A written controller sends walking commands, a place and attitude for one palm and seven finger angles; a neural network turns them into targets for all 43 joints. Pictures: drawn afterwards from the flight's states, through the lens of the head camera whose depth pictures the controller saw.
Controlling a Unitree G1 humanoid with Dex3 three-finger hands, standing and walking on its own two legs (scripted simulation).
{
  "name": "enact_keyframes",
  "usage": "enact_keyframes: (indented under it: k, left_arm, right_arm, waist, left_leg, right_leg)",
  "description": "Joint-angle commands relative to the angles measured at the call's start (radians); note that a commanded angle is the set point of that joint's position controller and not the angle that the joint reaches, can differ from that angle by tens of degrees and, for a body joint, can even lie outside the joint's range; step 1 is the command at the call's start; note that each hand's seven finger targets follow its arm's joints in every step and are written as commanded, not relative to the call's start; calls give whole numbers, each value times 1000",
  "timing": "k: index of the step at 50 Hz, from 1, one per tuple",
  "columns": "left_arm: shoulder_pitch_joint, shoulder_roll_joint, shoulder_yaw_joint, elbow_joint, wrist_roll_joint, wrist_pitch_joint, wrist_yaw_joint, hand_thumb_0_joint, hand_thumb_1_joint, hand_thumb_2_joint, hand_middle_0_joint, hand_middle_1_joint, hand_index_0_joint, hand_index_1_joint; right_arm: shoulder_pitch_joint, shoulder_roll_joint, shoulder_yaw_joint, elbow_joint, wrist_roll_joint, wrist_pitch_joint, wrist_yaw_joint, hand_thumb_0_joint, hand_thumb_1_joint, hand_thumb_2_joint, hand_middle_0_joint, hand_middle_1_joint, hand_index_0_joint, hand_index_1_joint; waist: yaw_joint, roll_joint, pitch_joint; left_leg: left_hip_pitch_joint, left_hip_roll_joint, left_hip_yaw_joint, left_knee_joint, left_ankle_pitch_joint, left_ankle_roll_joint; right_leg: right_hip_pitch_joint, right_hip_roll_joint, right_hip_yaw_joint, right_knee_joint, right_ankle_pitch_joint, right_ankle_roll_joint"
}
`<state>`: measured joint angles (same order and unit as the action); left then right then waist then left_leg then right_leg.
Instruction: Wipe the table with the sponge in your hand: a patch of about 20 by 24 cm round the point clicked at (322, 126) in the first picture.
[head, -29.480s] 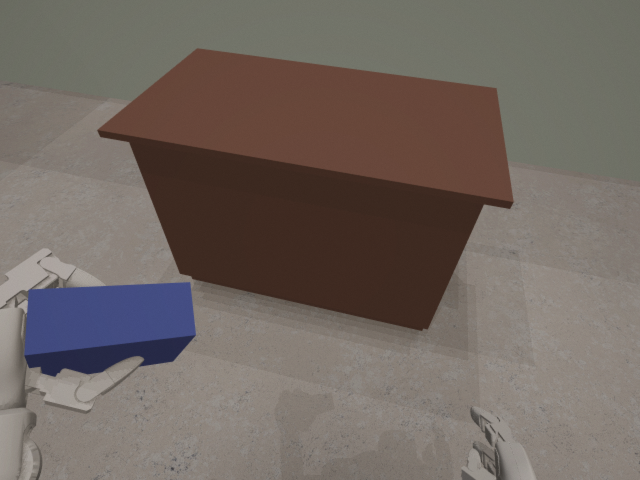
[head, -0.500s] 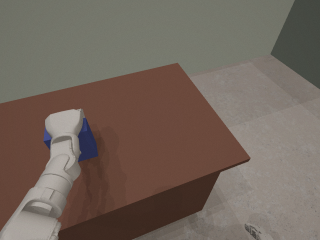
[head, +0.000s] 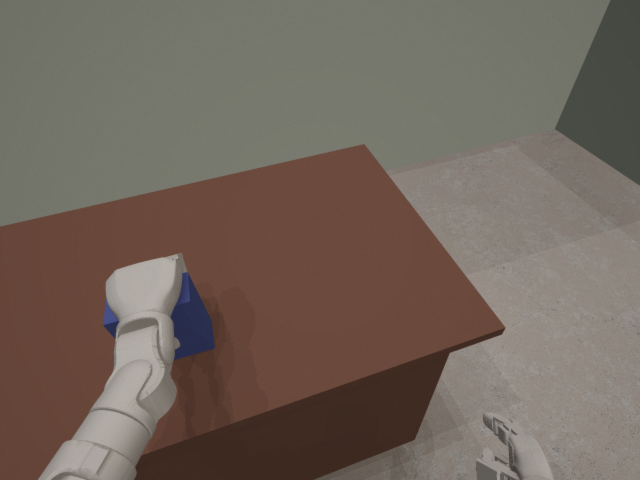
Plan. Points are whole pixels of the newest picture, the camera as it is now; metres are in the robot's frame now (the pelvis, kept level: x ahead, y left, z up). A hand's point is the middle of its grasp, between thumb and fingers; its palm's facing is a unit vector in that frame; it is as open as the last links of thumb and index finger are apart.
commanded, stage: wipe back along the middle lane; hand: left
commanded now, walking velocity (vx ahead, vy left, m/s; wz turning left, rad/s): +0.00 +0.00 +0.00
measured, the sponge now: (169, 330) +0.31 +0.26 -0.01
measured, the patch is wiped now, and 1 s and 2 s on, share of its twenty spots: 0.55 0.70 0.85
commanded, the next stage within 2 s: slide across to the third lane in 0.48 s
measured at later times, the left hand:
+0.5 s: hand (166, 330) +0.29 +0.24 +0.04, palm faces +0.00 -0.05 -1.00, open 9.7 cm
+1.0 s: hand (184, 336) +0.28 +0.21 +0.04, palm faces -0.02 -0.05 -1.00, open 9.7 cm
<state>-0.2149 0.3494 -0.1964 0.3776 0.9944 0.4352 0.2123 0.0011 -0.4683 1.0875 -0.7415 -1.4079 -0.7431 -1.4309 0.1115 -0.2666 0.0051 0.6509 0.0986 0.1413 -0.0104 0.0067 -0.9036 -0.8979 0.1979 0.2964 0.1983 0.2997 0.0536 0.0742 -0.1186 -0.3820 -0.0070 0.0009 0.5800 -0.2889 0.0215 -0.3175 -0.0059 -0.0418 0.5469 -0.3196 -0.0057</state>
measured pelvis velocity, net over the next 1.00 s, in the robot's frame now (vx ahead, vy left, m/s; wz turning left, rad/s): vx -0.01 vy -0.01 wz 0.01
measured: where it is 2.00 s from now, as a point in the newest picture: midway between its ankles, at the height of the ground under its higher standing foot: outside the picture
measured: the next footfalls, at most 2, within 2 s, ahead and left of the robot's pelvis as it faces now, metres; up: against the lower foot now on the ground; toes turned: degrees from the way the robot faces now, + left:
none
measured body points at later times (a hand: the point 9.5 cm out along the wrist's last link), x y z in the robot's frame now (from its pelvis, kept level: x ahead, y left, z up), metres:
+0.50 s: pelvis +0.00 -0.01 +0.00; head -0.01 -0.04 +0.45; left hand +0.28 +0.24 +0.09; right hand +0.20 -0.24 -0.10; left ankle +0.00 +0.11 -0.73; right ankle -0.03 -0.12 -0.73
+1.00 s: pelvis -0.01 -0.01 +0.00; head -0.02 -0.05 +0.45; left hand +0.28 +0.21 +0.09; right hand +0.22 -0.22 -0.09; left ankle +0.00 +0.11 -0.73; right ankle -0.03 -0.12 -0.73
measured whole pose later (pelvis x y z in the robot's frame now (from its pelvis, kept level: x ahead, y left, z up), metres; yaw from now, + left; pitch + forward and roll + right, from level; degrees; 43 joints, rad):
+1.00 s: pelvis -0.01 -0.01 +0.00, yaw +0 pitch +2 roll +0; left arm -0.12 0.29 -0.31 0.22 1.00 0.49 0.18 0.00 -0.47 1.09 -0.74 -1.41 -0.75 -1.43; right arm 0.05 -0.25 0.01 0.66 0.09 0.12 0.00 0.01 -0.90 -0.90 0.20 0.30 0.20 0.30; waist 0.10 0.09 -0.09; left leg -0.33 -0.01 -0.01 0.56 -0.27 0.01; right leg -0.28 -0.01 -0.05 0.56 -0.32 -0.02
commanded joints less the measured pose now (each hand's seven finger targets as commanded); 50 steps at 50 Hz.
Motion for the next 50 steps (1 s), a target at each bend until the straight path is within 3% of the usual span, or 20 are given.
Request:
enact_keyframes:
  k: [1, 3, 6, 7, 10, 11, 14, 16, 17, 25, 26, 27, 29, 31, 34, 40, 44, 46, 47, 50]
  left_arm:
    - [-81, 92, 47, -59, -32, 11, -39, 0, 100, 1300, -1200, -1600, -1200, -1600]
    - [-84, 36, -10, -75, -34, 13, -47, 0, 100, 1300, -1200, -1600, -1200, -1600]
    - [-50, 65, 22, -74, -25, 9, -49, 0, 100, 1300, -1200, -1600, -1200, -1600]
    - [-32, 15, -22, -98, -34, 8, -54, 0, 100, 1300, -1200, -1600, -1200, -1600]
    - [3, 23, -14, -107, -33, 2, -57, 0, 100, 1300, -1200, -1600, -1200, -1600]
    - [16, 59, 26, -119, -34, 0, -52, 0, 100, 1300, -1200, -1600, -1200, -1600]
    - [46, 15, -19, -155, -42, 4, -56, 0, 100, 1300, -1200, -1600, -1200, -1600]
    - [47, 67, 33, -159, -42, 11, -50, 0, 100, 1300, -1200, -1600, -1200, -1600]
    - [48, 24, -13, -168, -45, 16, -55, 0, 100, 1300, -1200, -1600, -1200, -1600]
    - [133, 35, 0, -206, -47, 22, -55, 0, 100, 1300, -1200, -1600, -1200, -1600]
    - [123, 70, 36, -215, -45, 21, -51, 0, 100, 1300, -1200, -1600, -1200, -1600]
    - [113, 23, -8, -224, -51, 25, -53, 0, 100, 1300, -1200, -1600, -1200, -1600]
    - [121, 49, 17, -198, -45, 28, -52, 0, 100, 1300, -1200, -1600, -1200, -1600]
    - [53, 49, 9, -253, -41, 31, -52, 0, 100, 1300, -1200, -1600, -1200, -1600]
    - [42, -4, -55, -277, -40, 32, -59, 0, 100, 1300, -1200, -1600, -1200, -1600]
    - [5, -21, -79, -332, -40, 11, -61, 0, 100, 1300, -1200, -1600, -1200, -1600]
    - [-51, -56, -110, -304, -39, 11, -51, 0, 100, 1300, -1200, -1600, -1200, -1600]
    - [-101, -38, -91, -306, -37, 10, -38, 0, 100, 1300, -1200, -1600, -1200, -1600]
    - [-117, -80, -131, -289, -40, 14, -36, 0, 100, 1300, -1200, -1600, -1200, -1600]
    - [-185, -109, -170, -250, -27, 18, -34, 0, 100, 1300, -1200, -1600, -1200, -1600]
  right_arm:
    - [-144, -116, -36, -144, -5, -40, -14, 0, -900, -900, 200, 300, 200, 300]
    - [-148, -107, -29, -156, -4, -43, -14, 0, -900, -900, 200, 300, 200, 300]
    - [-153, -113, -32, -151, -7, -48, -11, 0, -900, -900, 200, 300, 200, 300]
    - [-154, -104, -30, -166, -7, -49, -10, 0, -900, -900, 200, 300, 200, 300]
    - [-159, -102, -28, -167, -7, -55, -9, 0, -900, -900, 200, 300, 200, 300]
    - [-160, -109, -32, -162, -8, -56, -8, 0, -900, -900, 200, 300, 200, 300]
    - [-171, -100, -28, -175, -7, -59, -7, 0, -900, -900, 200, 300, 200, 300]
    - [-175, -108, -30, -165, -7, -58, -9, 0, -900, -900, 200, 300, 200, 300]
    - [-174, -102, -26, -173, -7, -57, -9, 0, -900, -900, 200, 300, 200, 300]
    - [-184, -99, -26, -176, -5, -68, -4, 0, -900, -900, 200, 300, 200, 300]
    - [-185, -106, -29, -170, -6, -67, -5, 0, -900, -900, 200, 300, 200, 300]
    - [-183, -100, -27, -178, -7, -66, -7, 0, -900, -900, 200, 300, 200, 300]
    - [-182, -101, -25, -171, -6, -69, -10, 0, -900, -900, 200, 300, 200, 300]
    - [-191, -103, -31, -171, -7, -66, -10, 0, -900, -900, 200, 300, 200, 300]
    - [-200, -91, -29, -182, -9, -71, -5, 0, -900, -900, 200, 300, 200, 300]
    - [-214, -84, -34, -176, -13, -74, 2, 0, -900, -900, 200, 300, 200, 300]
    - [-226, -80, -32, -165, -12, -72, 2, 0, -900, -900, 200, 300, 200, 300]
    - [-241, -83, -34, -158, -12, -73, 0, 0, -900, -900, 200, 300, 200, 300]
    - [-238, -77, -32, -160, -10, -72, -1, 0, -900, -900, 200, 300, 200, 300]
    - [-246, -75, -29, -147, -7, -71, 3, 0, -900, -900, 200, 300, 200, 300]
  waist:
    - [5, -120, -110]
    - [-4, -126, -113]
    - [7, -126, -116]
    - [3, -120, -123]
    - [7, -151, -119]
    - [13, -134, -125]
    - [10, -144, -103]
    - [16, -139, -91]
    - [9, -138, -87]
    - [21, -162, -95]
    - [25, -151, -91]
    - [16, -146, -95]
    - [19, -166, -77]
    - [13, -137, -92]
    - [12, -112, -114]
    - [8, -139, -136]
    - [3, -143, -94]
    - [9, -129, -108]
    - [2, -124, -104]
    - [-5, -134, -110]
  left_leg:
    - [112, -17, -41, -62, 232, 10]
    - [114, -21, -36, -59, 235, 13]
    - [117, -20, -42, -56, 242, 11]
    - [120, -23, -36, -53, 246, 15]
    - [109, -26, -33, -50, 242, 14]
    - [113, -24, -35, -50, 245, 12]
    - [105, -27, -29, -50, 238, 15]
    - [103, -25, -36, -60, 217, 13]
    - [102, -27, -31, -58, 218, 16]
    - [101, -27, -27, -54, 224, 16]
    - [102, -26, -34, -56, 223, 13]
    - [104, -27, -25, -53, 223, 17]
    - [95, -27, -28, -55, 221, 15]
    - [116, -23, -33, -60, 219, 15]
    - [142, -22, -38, -57, 234, 21]
    - [169, -17, -40, -56, 265, 23]
    - [163, -11, -43, -70, 227, 19]
    - [171, -7, -50, -79, 213, 16]
    - [172, -8, -46, -80, 199, 18]
    - [174, -9, -45, -75, 192, 17]
  right_leg:
    - [26, 43, 22, -65, 283, -62]
    - [29, 39, 12, -64, 295, -58]
    - [31, 44, 26, -58, 304, -64]
    - [41, 41, 13, -58, 311, -60]
    - [49, 38, 26, -57, 329, -57]
    - [51, 41, 37, -55, 335, -61]
    - [52, 37, 32, -61, 338, -54]
    - [45, 42, 48, -67, 307, -59]
    - [51, 40, 29, -63, 310, -56]
    - [65, 37, 45, -60, 332, -51]
    - [63, 40, 54, -58, 333, -57]
    - [66, 39, 37, -56, 339, -52]
    - [57, 39, 45, -59, 331, -51]
    - [50, 40, 53, -62, 316, -57]
    - [50, 38, 32, -59, 305, -58]
    - [61, 36, 37, -58, 345, -57]
    - [29, 40, 24, -66, 284, -59]
    - [23, 43, 29, -65, 253, -63]
    - [16, 43, 13, -68, 227, -61]
    - [3, 41, 19, -66, 225, -63]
